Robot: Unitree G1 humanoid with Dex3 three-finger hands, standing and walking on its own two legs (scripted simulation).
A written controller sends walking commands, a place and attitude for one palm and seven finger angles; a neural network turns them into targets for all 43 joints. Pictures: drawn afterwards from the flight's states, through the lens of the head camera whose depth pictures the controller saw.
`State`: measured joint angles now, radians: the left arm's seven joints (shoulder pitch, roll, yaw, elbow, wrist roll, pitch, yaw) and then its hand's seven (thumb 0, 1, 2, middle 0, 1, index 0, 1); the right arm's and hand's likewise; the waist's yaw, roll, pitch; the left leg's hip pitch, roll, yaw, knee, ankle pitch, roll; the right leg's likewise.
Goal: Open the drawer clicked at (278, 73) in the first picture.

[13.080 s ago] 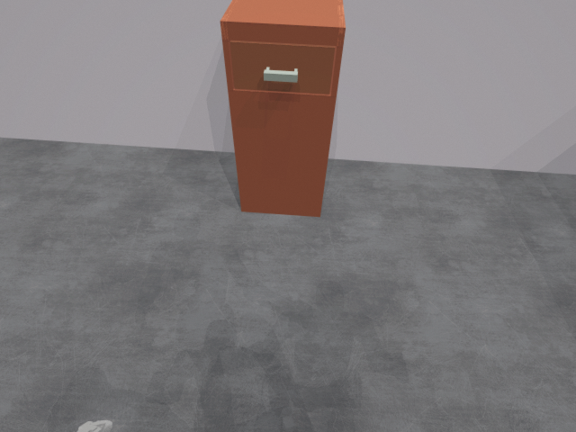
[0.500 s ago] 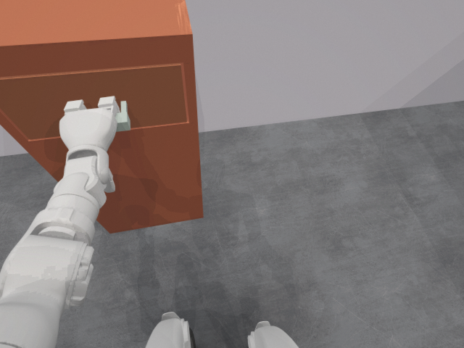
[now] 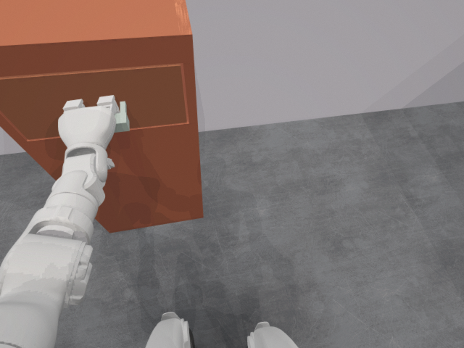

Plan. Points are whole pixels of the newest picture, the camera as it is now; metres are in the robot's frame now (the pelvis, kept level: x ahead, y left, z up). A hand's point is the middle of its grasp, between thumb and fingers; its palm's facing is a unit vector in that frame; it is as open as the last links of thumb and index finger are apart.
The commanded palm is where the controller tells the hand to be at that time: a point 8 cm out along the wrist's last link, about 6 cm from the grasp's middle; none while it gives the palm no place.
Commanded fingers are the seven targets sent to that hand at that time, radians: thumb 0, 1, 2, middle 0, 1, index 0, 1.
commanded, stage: close the thumb around the handle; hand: left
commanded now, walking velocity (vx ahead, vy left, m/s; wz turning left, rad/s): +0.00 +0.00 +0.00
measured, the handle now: (98, 116) +0.55 +0.22 +0.02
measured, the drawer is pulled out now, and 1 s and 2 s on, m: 0.00 0.04 0.17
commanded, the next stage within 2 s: pull the drawer open in 0.36 s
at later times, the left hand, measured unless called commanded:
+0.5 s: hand (100, 145) +0.49 +0.21 +0.00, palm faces -0.06 -0.04 -1.00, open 5.9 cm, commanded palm +0.48 +0.20 +0.05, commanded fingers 0.00 0.90 0.90 -0.40 -1.35 -0.40 -1.35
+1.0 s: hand (100, 165) +0.45 +0.20 +0.00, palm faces -0.04 -0.06 -1.00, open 6.0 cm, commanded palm +0.41 +0.19 +0.05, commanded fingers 0.00 0.90 0.90 -0.40 -1.35 -0.40 -1.35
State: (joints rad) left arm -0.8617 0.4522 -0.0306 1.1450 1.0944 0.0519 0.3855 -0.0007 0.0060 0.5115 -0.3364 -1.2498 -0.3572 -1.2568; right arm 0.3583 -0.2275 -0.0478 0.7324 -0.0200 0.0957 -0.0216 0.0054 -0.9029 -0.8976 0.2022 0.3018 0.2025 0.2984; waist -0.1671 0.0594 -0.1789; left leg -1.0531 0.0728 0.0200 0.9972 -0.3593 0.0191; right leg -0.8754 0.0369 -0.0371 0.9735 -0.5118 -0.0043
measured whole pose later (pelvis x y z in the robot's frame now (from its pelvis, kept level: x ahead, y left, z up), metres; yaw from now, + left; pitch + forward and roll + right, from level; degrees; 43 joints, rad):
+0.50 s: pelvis +0.00 +0.00 +0.00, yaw +0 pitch +24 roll -3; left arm -0.84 0.44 -0.03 1.13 1.09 0.05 0.40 0.00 0.67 0.77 -0.33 -1.34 -0.39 -1.34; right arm 0.36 -0.23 -0.05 0.74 -0.02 0.10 -0.02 0.01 -0.90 -0.90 0.20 0.30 0.20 0.30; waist -0.16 0.06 -0.18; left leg -1.04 0.07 0.03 0.99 -0.36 0.02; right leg -0.86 0.03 -0.03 0.96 -0.51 0.00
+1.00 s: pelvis +0.03 +0.00 +0.02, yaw +0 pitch +20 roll -2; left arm -0.54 0.34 -0.07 0.87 1.07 0.07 0.43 0.00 0.69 0.76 -0.27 -1.35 -0.36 -1.33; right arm 0.31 -0.22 -0.08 0.71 -0.01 0.14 0.01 0.01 -0.90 -0.90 0.20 0.30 0.20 0.30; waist -0.09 0.05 -0.19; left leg -0.88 0.06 0.05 0.91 -0.38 0.02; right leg -0.71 0.02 -0.01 0.87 -0.52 0.00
